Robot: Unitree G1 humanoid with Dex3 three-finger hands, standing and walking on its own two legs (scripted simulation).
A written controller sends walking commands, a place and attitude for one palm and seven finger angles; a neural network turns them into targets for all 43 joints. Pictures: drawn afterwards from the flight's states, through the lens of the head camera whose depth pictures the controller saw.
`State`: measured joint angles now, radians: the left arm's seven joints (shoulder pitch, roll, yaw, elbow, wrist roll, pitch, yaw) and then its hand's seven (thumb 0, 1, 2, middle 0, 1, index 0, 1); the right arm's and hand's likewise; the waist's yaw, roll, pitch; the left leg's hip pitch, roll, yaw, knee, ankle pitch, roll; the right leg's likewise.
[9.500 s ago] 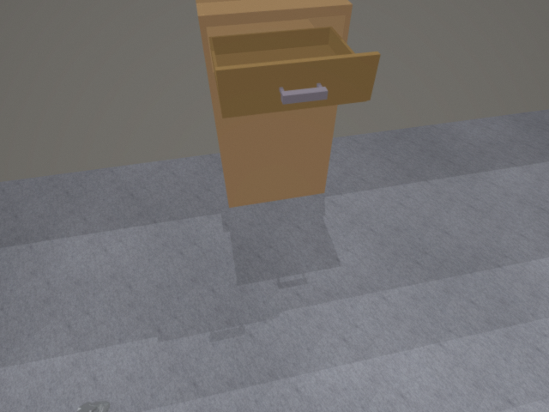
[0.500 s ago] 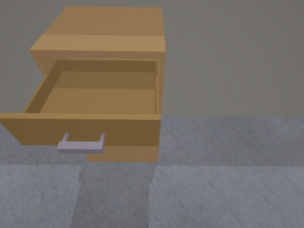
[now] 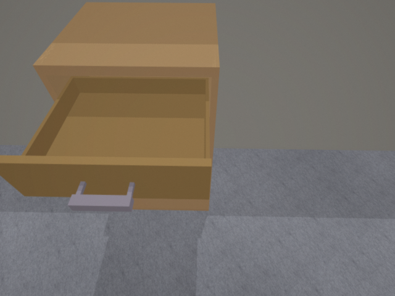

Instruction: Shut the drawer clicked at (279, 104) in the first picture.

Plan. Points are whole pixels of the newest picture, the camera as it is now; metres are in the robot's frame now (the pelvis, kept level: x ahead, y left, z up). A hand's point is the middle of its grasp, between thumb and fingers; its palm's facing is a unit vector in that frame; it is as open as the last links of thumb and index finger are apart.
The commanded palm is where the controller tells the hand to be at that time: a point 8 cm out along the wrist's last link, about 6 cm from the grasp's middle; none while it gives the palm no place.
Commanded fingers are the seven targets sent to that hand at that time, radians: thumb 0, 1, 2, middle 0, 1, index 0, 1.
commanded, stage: come to a stop and stand still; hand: left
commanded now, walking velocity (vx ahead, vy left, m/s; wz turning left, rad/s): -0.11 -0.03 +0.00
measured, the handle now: (104, 194) +0.31 +0.22 +0.02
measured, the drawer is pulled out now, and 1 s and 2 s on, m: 0.30 0.30 0.30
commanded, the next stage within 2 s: look again from close up in 0.78 s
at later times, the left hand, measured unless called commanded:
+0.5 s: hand out of the picture -0.02 +0.19 -0.17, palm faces +0.00 -0.98 -0.20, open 7.3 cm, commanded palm none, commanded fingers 0.00 0.90 0.90 -0.20 -0.30 -0.20 -0.30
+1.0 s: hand out of the picture -0.11 +0.17 -0.17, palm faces +0.05 -0.99 -0.16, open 7.4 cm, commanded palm none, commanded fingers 0.00 0.90 0.90 -0.20 -0.30 -0.20 -0.30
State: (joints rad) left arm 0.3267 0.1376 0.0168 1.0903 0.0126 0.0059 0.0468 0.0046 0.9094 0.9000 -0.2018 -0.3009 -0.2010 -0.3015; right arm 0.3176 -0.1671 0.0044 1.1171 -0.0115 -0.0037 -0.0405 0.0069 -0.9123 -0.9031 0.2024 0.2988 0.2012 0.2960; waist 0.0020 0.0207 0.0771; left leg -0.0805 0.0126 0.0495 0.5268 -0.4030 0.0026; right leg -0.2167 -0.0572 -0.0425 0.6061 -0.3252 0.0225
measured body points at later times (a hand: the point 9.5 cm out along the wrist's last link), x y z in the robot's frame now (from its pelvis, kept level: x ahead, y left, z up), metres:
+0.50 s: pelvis -0.06 +0.01 +0.01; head -0.07 +0.03 +0.45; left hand -0.02 +0.25 -0.15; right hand -0.01 -0.22 -0.14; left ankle -0.05 +0.11 -0.73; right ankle -0.02 -0.14 -0.73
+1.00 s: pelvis -0.06 +0.02 +0.01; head -0.05 +0.02 +0.46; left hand -0.11 +0.22 -0.15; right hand -0.07 -0.19 -0.15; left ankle -0.05 +0.11 -0.73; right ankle -0.02 -0.13 -0.73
